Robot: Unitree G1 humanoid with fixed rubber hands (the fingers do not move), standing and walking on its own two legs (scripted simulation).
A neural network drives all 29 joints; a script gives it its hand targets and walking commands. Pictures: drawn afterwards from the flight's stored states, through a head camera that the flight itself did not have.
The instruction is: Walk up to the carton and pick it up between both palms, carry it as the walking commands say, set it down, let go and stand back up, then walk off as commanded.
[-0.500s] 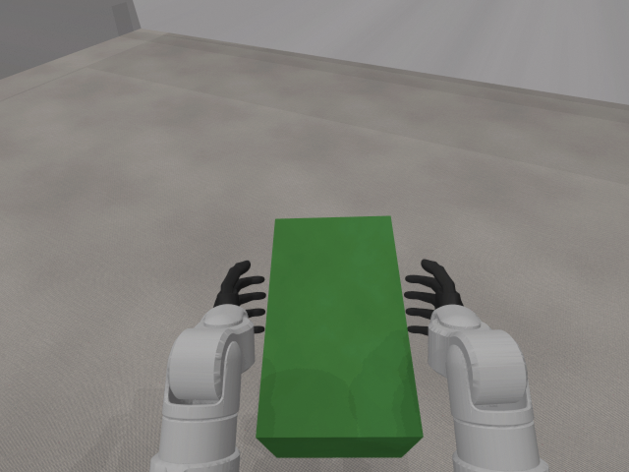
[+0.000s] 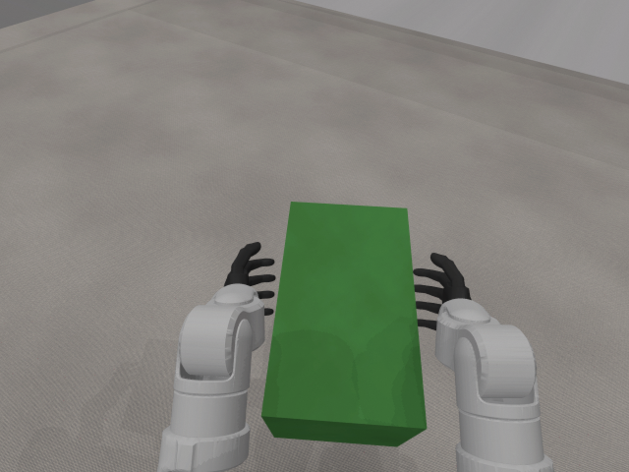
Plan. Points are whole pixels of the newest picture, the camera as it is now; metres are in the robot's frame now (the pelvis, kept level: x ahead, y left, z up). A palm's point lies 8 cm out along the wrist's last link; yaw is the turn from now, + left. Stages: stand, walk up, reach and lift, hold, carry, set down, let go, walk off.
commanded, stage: carry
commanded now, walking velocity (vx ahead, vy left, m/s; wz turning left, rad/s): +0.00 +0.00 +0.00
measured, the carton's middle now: (342, 320) +0.31 -0.01 +0.00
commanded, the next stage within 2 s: none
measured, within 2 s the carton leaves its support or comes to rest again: neither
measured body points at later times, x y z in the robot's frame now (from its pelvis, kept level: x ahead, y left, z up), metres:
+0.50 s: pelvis +0.03 +0.01 +0.00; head +0.03 +0.00 +0.45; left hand +0.34 +0.11 +0.10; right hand +0.29 -0.14 +0.08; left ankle -0.04 +0.12 -0.73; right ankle +0.00 -0.09 -0.74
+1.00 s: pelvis -0.01 +0.00 +0.00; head -0.03 +0.01 +0.45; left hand +0.30 +0.11 +0.08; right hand +0.27 -0.15 +0.08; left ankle -0.04 +0.12 -0.74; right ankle +0.00 -0.09 -0.74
